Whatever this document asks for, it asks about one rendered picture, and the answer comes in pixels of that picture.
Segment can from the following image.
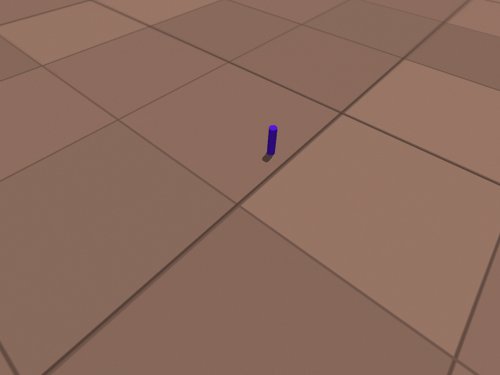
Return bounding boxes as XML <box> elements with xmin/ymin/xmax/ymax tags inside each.
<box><xmin>267</xmin><ymin>125</ymin><xmax>277</xmax><ymax>155</ymax></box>

